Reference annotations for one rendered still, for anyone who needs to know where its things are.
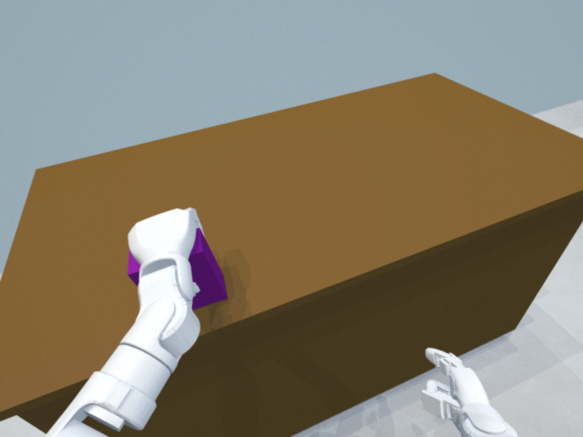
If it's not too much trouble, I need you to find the robot left forearm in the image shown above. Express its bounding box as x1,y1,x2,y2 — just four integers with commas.
45,253,200,437

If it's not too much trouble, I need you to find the sponge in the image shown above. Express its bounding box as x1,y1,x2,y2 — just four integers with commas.
128,228,228,310

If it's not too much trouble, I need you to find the robot left hand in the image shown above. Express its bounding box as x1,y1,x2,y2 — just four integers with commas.
128,208,205,297

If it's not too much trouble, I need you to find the robot right forearm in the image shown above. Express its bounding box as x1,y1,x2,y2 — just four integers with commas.
459,402,517,437

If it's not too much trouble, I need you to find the table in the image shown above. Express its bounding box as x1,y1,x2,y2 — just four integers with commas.
0,73,583,437

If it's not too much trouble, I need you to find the robot right hand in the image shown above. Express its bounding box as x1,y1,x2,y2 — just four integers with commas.
422,348,491,431

